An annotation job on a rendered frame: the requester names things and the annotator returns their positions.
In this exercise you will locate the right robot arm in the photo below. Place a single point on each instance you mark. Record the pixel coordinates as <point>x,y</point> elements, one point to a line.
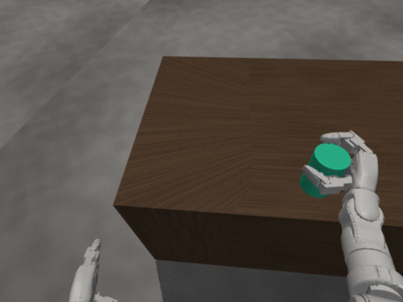
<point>371,273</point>

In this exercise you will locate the right robot hand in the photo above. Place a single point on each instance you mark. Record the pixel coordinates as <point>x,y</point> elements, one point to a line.
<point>362,172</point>

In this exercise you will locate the can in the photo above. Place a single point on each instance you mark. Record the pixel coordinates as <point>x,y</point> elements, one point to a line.
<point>329,159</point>

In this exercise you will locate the left robot hand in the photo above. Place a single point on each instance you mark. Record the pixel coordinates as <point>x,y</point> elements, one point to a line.
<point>86,278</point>

